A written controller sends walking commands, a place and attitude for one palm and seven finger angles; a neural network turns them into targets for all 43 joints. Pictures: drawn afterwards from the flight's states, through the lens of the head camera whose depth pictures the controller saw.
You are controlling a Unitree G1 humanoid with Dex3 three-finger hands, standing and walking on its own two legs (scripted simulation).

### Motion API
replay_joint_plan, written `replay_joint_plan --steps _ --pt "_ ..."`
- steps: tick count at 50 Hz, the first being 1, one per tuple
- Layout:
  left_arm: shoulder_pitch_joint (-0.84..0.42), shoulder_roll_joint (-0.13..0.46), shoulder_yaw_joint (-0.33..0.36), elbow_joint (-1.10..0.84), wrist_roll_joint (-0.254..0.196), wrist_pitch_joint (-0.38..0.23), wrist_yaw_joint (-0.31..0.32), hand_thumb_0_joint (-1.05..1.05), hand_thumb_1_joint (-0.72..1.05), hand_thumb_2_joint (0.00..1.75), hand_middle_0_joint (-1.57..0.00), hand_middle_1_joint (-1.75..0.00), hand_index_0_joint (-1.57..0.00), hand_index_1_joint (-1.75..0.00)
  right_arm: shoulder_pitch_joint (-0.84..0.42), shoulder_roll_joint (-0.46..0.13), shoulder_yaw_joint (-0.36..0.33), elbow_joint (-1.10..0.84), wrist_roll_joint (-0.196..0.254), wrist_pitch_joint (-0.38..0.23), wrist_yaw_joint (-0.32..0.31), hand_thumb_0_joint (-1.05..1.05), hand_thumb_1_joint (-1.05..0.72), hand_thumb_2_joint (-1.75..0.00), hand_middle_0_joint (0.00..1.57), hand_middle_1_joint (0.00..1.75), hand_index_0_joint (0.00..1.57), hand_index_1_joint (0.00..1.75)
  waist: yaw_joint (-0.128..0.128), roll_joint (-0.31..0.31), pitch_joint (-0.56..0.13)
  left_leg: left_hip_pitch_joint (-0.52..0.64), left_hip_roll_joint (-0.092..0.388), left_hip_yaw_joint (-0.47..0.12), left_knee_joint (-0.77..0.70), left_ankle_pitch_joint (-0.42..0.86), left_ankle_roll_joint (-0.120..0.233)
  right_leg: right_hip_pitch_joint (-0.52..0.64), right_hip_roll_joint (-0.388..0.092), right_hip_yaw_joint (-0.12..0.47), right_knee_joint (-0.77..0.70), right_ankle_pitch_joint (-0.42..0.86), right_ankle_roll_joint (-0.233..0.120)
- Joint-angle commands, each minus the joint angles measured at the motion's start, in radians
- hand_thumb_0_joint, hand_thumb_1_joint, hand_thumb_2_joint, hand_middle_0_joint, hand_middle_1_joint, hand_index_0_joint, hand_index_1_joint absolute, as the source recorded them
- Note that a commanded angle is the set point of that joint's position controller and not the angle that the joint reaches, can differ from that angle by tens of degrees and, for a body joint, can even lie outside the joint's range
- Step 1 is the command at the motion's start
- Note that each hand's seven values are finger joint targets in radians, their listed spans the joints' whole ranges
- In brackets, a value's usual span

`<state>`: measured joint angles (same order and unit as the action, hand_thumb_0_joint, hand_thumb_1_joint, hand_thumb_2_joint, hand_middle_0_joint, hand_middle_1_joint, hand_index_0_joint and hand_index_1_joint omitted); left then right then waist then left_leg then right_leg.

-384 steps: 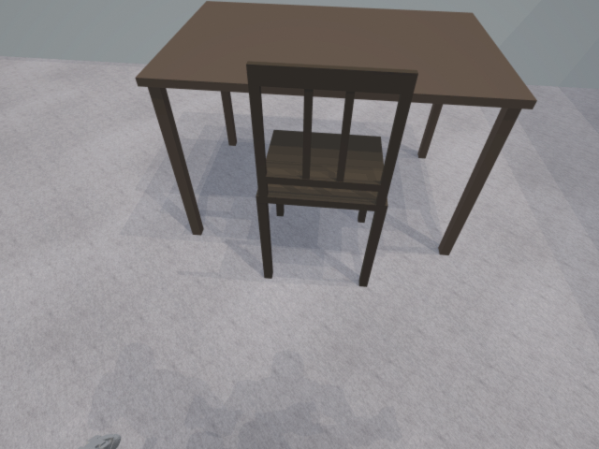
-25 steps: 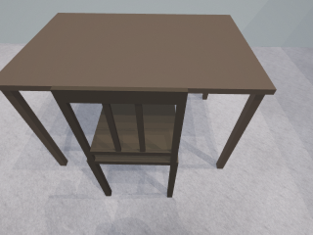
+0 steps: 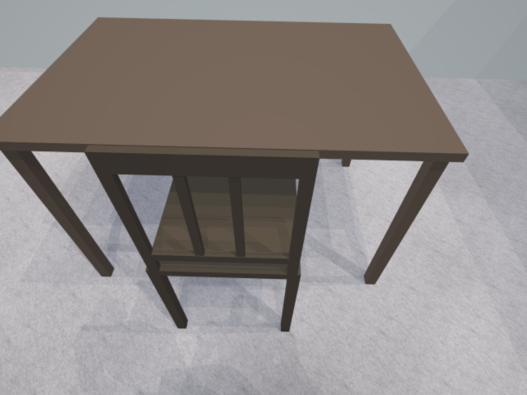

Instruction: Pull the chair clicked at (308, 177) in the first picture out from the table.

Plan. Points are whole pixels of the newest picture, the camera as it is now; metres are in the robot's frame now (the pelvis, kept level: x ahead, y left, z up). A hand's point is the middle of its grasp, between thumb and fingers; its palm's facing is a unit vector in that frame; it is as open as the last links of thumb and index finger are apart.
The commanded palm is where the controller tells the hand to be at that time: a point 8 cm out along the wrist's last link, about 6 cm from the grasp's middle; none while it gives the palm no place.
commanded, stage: look again from close up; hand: left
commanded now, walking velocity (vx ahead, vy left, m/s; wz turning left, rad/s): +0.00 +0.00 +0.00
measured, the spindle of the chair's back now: (190, 219) +0.47 +0.19 -0.09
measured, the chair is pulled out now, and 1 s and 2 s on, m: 0.00 0.00 0.00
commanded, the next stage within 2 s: raise the hand toward the chair's back in 0.48 s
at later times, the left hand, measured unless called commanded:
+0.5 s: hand out of the picture +0.02 +0.16 -0.17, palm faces +0.01 -0.98 -0.18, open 7.4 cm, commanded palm none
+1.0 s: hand (184, 383) +0.16 +0.13 -0.08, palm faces +0.02 -1.00 +0.03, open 9.2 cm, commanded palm +0.13 +0.21 -0.06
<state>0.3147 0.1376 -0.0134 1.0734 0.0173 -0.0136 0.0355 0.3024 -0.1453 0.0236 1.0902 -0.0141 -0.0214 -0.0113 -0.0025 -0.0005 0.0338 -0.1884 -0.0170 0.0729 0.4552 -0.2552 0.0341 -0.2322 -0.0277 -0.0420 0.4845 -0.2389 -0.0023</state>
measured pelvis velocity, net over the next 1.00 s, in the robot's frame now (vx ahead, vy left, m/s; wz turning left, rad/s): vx -0.02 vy -0.02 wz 0.03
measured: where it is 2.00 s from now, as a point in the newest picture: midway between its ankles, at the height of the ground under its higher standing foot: outside the picture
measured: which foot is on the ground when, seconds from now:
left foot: down 0.00-1.00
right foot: down 0.00-1.00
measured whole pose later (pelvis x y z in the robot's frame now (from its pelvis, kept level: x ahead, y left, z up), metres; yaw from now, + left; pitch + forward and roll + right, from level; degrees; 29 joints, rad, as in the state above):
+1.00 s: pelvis -0.02 -0.02 -0.07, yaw +1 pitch +11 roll +1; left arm 0.46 0.14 0.07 0.20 -0.16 -0.53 -0.23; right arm 0.12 -0.27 -0.07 0.50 0.01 -0.23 0.02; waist 0.00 -0.08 -0.12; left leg -0.74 0.02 0.04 1.05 -0.50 0.00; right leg -0.77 -0.03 -0.07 1.06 -0.48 -0.04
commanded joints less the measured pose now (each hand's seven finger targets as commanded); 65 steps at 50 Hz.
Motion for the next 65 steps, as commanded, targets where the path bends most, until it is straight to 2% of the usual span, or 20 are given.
replay_joint_plan --steps 1,28,29,30,31,32,33,35,37,39,40,41,43,46,52,55,57,60,61,65 --pt "0.054 0.098 0.017 -0.02 -0.005 -0.02 0.003 0.0 0.9 0.9 -0.2 -0.3 -0.2 -0.3 0.046 -0.087 -0.017 -0.018 0.007 -0.017 -0.013 0.0 -0.9 -0.9 0.2 0.3 0.2 0.3 0.004 -0.005 0.029 -0.029 0.11 -0.104 -0.103 0.112 0.003 0.02 -0.079 0.096 -0.085 0.12 -0.036" --pt "0.057 0.094 0.013 0.008 -0.007 -0.016 0.009 0.0 0.9 0.9 -0.2 -0.3 -0.2 -0.3 0.032 -0.088 -0.016 0.028 0.008 -0.016 -0.021 0.0 -0.9 -0.9 0.2 0.3 0.2 0.3 0.008 -0.005 0.041 0.03 0.117 -0.099 -0.12 0.21 -0.003 0.063 -0.087 0.084 -0.104 0.202 -0.031" --pt "0.099 0.132 0.018 0.049 0.007 -0.034 0.045 0.0 0.9 0.9 -0.2 -0.3 -0.2 -0.3 -0.045 -0.127 -0.025 -0.037 0.016 -0.022 -0.014 0.0 -0.9 -0.9 0.2 0.3 0.2 0.3 0.029 -0.016 0.029 -0.031 0.14 -0.073 0.076 0.347 -0.031 0.056 -0.131 0.111 -0.077 0.546 -0.018" --pt "-0.621 0.317 0.11 -1.523 -0.207 -0.242 0.032 0.0 0.88 0.89 -0.2 -0.3 -0.2 -0.3 -0.02 -0.296 -0.052 -0.395 0.059 -0.166 -0.055 0.0 -0.9 -0.9 0.2 0.3 0.2 0.3 -0.079 0.19 -0.454 0.218 0.029 -0.093 -0.037 0.408 -0.021 0.137 -0.024 0.038 0.002 0.409 -0.029" --pt "-0.443 0.371 0.183 -1.416 -0.159 -0.204 0.087 0.0 0.85 0.88 -0.2 -0.29 -0.2 -0.29 -0.126 -0.185 -0.009 -0.332 0.056 -0.236 -0.094 0.0 -0.9 -0.9 0.2 0.3 0.2 0.3 -0.023 0.242 -0.362 0.246 0.069 -0.044 -0.044 0.394 -0.026 0.072 0.003 0.032 0.031 0.171 -0.024" --pt "-0.192 0.174 0.064 -1.158 -0.136 -0.152 0.099 0.0 0.83 0.87 -0.19 -0.29 -0.19 -0.29 -0.1 -0.218 -0.037 -0.302 0.032 -0.28 -0.083 0.0 -0.9 -0.9 0.2 0.3 0.2 0.3 -0.02 0.226 -0.294 0.151 0.067 -0.065 -0.058 0.367 -0.048 0.006 0.016 -0.025 0.055 0.031 -0.032" --pt "0.095 -0.052 -0.076 -0.903 -0.154 -0.042 0.098 0.0 0.81 0.86 -0.19 -0.29 -0.19 -0.29 -0.084 -0.168 -0.033 -0.284 0.061 -0.293 -0.064 0.0 -0.9 -0.9 0.2 0.3 0.2 0.3 -0.03 0.105 -0.126 0.049 0.067 -0.094 -0.053 0.269 -0.033 -0.077 0.003 -0.039 0.046 0.002 -0.022" --pt "-0.058 -0.028 -0.074 -1.148 -0.189 -0.1 0.06 0.0 0.76 0.84 -0.19 -0.28 -0.19 -0.28 -0.097 -0.24 -0.056 -0.39 0.06 -0.313 -0.061 0.0 -0.9 -0.9 0.2 0.3 0.2 0.3 -0.056 0.017 -0.045 -0.057 0.051 -0.122 0.022 0.127 -0.026 -0.125 -0.003 -0.055 0.03 0.037 -0.011" --pt "0.015 -0.036 -0.042 -1.017 -0.176 -0.202 0.028 0.0 0.71 0.82 -0.18 -0.27 -0.18 -0.27 -0.09 -0.245 -0.078 -0.433 0.031 -0.328 -0.054 0.0 -0.9 -0.9 0.2 0.3 0.2 0.3 -0.067 -0.17 -0.011 -0.181 0.022 -0.12 0.128 0.029 -0.024 -0.25 0.01 -0.07 0.067 -0.059 -0.008" --pt "0.258 -0.075 -0.003 -0.863 -0.211 -0.322 -0.058 0.0 0.67 0.8 -0.18 -0.26 -0.18 -0.26 -0.131 -0.235 -0.09 -0.496 0.025 -0.326 -0.031 0.0 -0.9 -0.9 0.2 0.3 0.2 0.3 0.009 -0.357 0.001 -0.363 0.017 -0.106 0.213 -0.056 -0.035 -0.353 0.009 -0.069 0.146 -0.173 -0.009" --pt "0.342 -0.054 0.04 -0.869 -0.231 -0.397 -0.115 0.0 0.64 0.79 -0.17 -0.26 -0.17 -0.26 -0.151 -0.232 -0.099 -0.526 0.021 -0.322 -0.018 0.0 -0.9 -0.9 0.2 0.3 0.2 0.3 0.042 -0.372 -0.037 -0.419 0.01 -0.088 0.249 -0.067 -0.043 -0.354 0.012 -0.06 0.188 -0.186 -0.013" --pt "0.42 0.011 0.116 -0.834 -0.238 -0.463 -0.171 0.0 0.62 0.78 -0.17 -0.26 -0.17 -0.26 -0.172 -0.23 -0.109 -0.549 0.022 -0.314 0.002 0.0 -0.9 -0.9 0.2 0.3 0.2 0.3 0.081 -0.301 -0.068 -0.448 -0.004 -0.071 0.277 -0.04 -0.055 -0.325 0.009 -0.039 0.228 -0.128 -0.027" --pt "0.387 0.106 0.201 -0.873 -0.241 -0.59 -0.282 0.0 0.57 0.76 -0.17 -0.25 -0.17 -0.25 -0.222 -0.248 -0.126 -0.62 0.014 -0.294 0.031 0.0 -0.9 -0.9 0.2 0.3 0.2 0.3 0.075 -0.176 -0.146 -0.503 -0.018 -0.045 0.372 -0.01 -0.064 -0.302 -0.005 -0.011 0.328 -0.007 -0.037" --pt "0.372 0.156 0.254 -0.883 -0.19 -0.584 -0.28 0.0 0.5 0.73 -0.16 -0.24 -0.16 -0.24 -0.241 -0.217 -0.126 -0.677 0.027 -0.237 0.037 0.0 -0.9 -0.9 0.2 0.3 0.2 0.3 0.113 0.026 -0.2 -0.592 -0.028 -0.018 0.434 -0.037 -0.049 -0.366 -0.004 0.006 0.424 -0.022 -0.048" --pt "-0.043 0.192 0.222 -1.51 -0.244 -0.737 -0.181 0.0 0.36 0.67 -0.15 -0.22 -0.15 -0.22 -0.172 -0.192 -0.112 -0.724 0.01 -0.244 0.002 0.0 -0.9 -0.9 0.2 0.3 0.2 0.3 0.002 0.167 -0.461 -0.557 0.006 -0.073 0.6 -0.054 -0.012 -0.513 0.017 0.072 0.502 -0.119 -0.037" --pt "-0.058 0.132 0.1 -1.492 -0.255 -0.782 -0.244 0.0 0.29 0.64 -0.14 -0.2 -0.14 -0.2 -0.161 -0.204 -0.086 -0.674 0.017 -0.28 -0.019 0.0 -0.9 -0.9 0.2 0.3 0.2 0.3 -0.061 0.146 -0.406 -0.603 0.023 -0.096 0.663 -0.092 -0.003 -0.612 0.021 0.081 0.5 -0.186 -0.037" --pt "-0.063 0.112 0.039 -1.403 -0.273 -0.747 -0.321 0.0 0.25 0.62 -0.13 -0.2 -0.13 -0.2 -0.152 -0.222 -0.079 -0.653 0.03 -0.302 -0.033 0.0 -0.9 -0.9 0.2 0.3 0.2 0.3 -0.104 0.073 -0.352 -0.667 0.03 -0.105 0.693 -0.142 0.002 -0.62 0.02 0.092 0.475 -0.234 -0.025" --pt "0.012 0.174 0.092 -1.191 -0.271 -0.565 -0.407 0.0 0.18 0.59 -0.13 -0.19 -0.13 -0.19 -0.143 -0.237 -0.077 -0.659 0.057 -0.288 -0.06 0.0 -0.9 -0.9 0.2 0.3 0.2 0.3 -0.09 -0.046 -0.315 -0.776 0.022 -0.098 0.686 -0.221 0.004 -0.575 0.011 0.12 0.411 -0.365 -0.011" --pt "0.065 0.201 0.14 -1.076 -0.268 -0.477 -0.424 0.0 0.15 0.58 -0.13 -0.18 -0.13 -0.18 -0.154 -0.236 -0.078 -0.658 0.068 -0.273 -0.065 0.0 -0.9 -0.9 0.2 0.3 0.2 0.3 -0.062 -0.059 -0.291 -0.787 0.019 -0.094 0.668 -0.224 0.002 -0.559 0.01 0.123 0.391 -0.386 -0.012" --pt "0.131 0.244 0.302 -1.221 -0.326 -0.27 -0.373 0.0 0.06 0.54 -0.12 -0.17 -0.12 -0.17 -0.207 -0.205 -0.085 -0.743 0.074 -0.225 -0.071 0.0 -0.9 -0.9 0.2 0.3 0.2 0.3 0.05 -0.078 -0.483 -0.699 -0.008 -0.083 0.59 -0.09 -0.001 -0.33 -0.013 0.105 0.395 -0.217 0.002"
